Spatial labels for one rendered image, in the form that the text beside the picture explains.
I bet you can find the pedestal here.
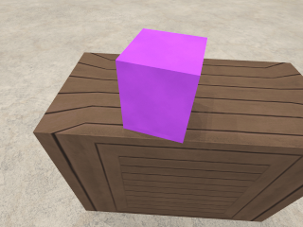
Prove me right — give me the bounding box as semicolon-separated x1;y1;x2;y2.
33;52;303;222

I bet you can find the carton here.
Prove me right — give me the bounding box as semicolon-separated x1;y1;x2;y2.
116;28;207;144

